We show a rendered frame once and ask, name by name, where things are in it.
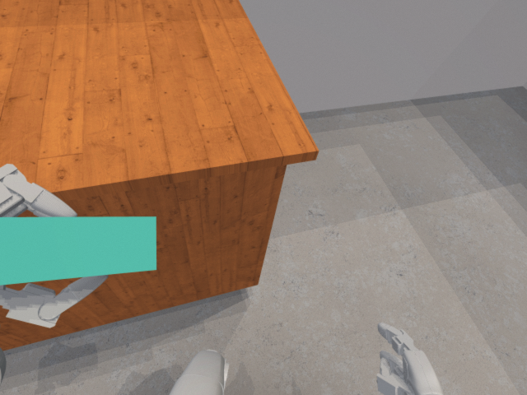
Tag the robot left hand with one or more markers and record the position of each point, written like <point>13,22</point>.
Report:
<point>37,304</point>

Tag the robot right hand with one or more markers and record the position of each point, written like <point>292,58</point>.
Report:
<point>414,375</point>

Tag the sponge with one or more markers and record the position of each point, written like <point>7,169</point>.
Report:
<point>53,248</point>

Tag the table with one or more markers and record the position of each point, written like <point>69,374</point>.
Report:
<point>166,108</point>

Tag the left robot thigh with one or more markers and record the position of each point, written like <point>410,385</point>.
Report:
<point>205,375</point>

